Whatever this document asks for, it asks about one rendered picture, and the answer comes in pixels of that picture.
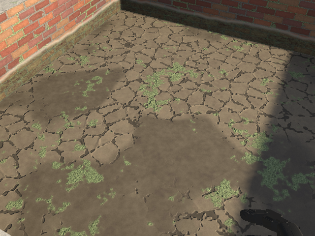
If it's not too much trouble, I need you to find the robot right hand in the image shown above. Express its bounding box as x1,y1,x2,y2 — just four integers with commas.
240,208,303,236

